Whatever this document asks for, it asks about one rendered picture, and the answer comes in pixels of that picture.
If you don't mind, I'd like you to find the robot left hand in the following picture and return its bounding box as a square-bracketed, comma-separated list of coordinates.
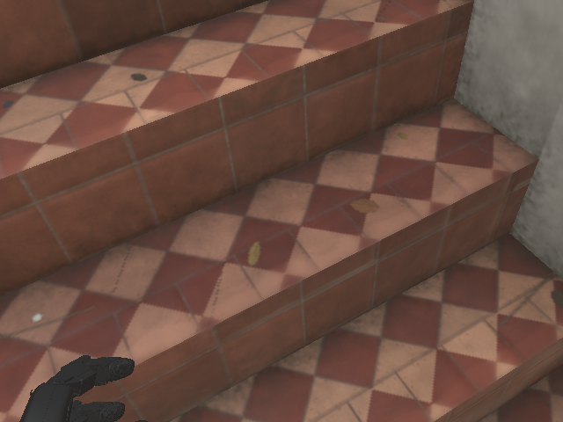
[19, 355, 148, 422]

